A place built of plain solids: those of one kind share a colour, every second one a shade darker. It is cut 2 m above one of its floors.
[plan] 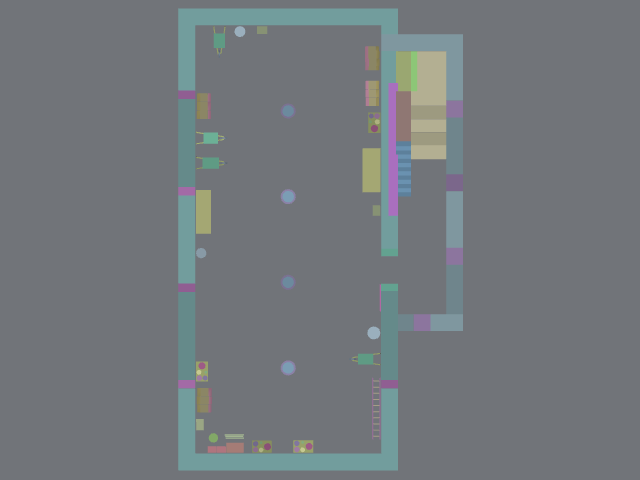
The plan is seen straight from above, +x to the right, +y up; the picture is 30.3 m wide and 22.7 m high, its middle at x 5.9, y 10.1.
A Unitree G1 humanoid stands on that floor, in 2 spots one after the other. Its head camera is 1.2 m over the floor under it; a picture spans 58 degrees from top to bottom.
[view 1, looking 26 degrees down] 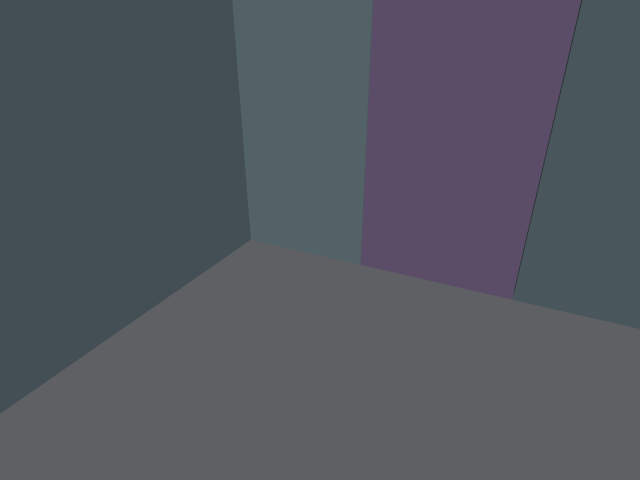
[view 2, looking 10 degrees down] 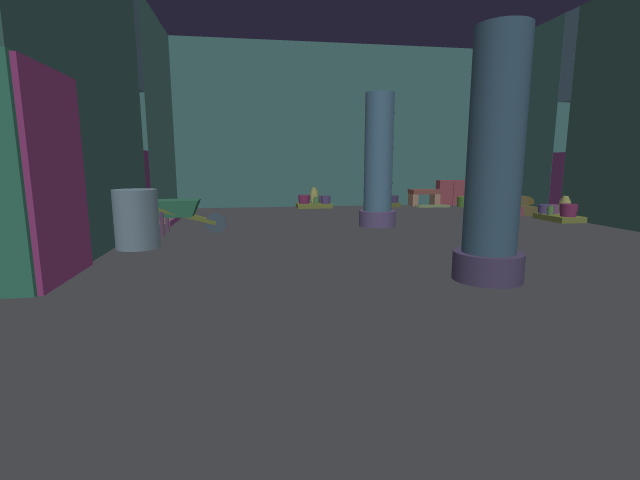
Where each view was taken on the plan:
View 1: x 10.40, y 8.61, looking -64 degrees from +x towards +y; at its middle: wall_vestibule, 2.50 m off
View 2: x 6.82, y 12.19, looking -99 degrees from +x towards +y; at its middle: ground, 6.91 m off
